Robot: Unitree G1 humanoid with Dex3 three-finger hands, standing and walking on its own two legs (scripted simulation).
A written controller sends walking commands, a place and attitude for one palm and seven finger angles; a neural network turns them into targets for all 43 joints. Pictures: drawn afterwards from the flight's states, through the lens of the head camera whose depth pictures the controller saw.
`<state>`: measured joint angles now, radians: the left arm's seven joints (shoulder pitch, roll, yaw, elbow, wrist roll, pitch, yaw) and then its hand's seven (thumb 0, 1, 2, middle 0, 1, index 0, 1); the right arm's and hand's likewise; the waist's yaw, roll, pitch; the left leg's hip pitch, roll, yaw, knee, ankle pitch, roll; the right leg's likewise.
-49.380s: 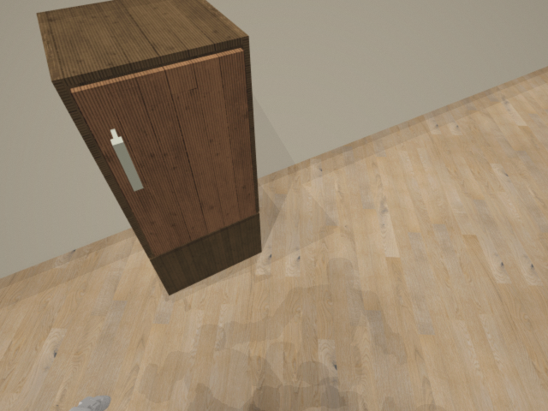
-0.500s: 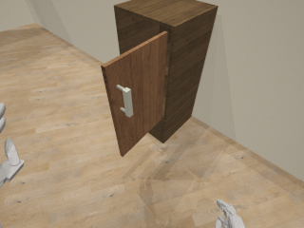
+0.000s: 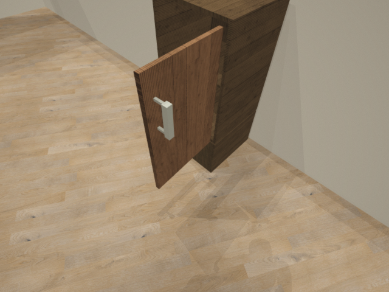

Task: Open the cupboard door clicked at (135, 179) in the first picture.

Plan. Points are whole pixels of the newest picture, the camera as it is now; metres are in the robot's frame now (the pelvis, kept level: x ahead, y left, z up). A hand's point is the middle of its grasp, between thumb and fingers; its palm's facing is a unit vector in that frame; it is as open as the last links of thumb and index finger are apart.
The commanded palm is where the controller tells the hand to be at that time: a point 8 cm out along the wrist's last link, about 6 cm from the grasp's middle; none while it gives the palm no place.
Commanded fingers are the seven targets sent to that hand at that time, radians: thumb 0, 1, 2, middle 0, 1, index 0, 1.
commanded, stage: let the arm hang, fingers relaxed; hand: left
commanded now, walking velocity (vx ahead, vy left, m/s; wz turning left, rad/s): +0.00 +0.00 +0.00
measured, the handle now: (163, 118) +0.60 +0.13 -0.04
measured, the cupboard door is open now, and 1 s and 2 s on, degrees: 93 93 93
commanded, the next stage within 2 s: look to check the result in 0.60 s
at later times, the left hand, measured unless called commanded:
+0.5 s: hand out of the picture -0.02 +0.14 -0.18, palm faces +0.04 -0.99 -0.14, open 7.3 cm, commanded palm none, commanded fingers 0.00 0.90 0.90 -0.20 -0.30 -0.20 -0.30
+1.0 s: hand out of the picture -0.01 +0.15 -0.17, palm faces +0.04 -0.98 -0.19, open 7.3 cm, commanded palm none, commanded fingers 0.00 0.90 0.90 -0.20 -0.30 -0.20 -0.30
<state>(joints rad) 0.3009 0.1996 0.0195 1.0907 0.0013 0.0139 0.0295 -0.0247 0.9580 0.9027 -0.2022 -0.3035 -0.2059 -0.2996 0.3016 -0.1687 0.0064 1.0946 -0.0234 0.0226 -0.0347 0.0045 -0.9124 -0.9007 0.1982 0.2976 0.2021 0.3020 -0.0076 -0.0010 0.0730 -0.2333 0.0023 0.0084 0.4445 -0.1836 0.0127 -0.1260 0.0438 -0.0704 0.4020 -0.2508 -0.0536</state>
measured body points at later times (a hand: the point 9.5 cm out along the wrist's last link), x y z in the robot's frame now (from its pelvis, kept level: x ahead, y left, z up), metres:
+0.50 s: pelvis -0.01 +0.00 +0.00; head -0.01 -0.01 +0.45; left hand -0.02 +0.19 -0.16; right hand -0.04 -0.20 -0.17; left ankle +0.04 +0.11 -0.74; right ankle -0.02 -0.08 -0.74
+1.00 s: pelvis +0.00 -0.01 +0.00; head +0.02 -0.02 +0.45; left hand -0.01 +0.21 -0.16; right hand -0.02 -0.21 -0.17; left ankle +0.04 +0.11 -0.74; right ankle -0.02 -0.08 -0.74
